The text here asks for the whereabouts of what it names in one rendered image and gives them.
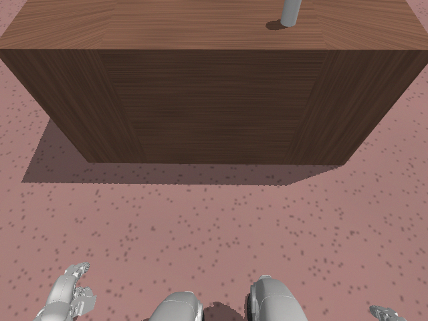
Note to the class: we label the right robot hand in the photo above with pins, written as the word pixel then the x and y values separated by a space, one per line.
pixel 385 314

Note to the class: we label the left robot hand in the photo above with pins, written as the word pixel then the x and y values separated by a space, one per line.
pixel 64 290

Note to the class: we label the can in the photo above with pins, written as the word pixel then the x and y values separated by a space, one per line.
pixel 290 12

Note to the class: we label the left robot arm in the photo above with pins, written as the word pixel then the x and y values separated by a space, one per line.
pixel 55 311

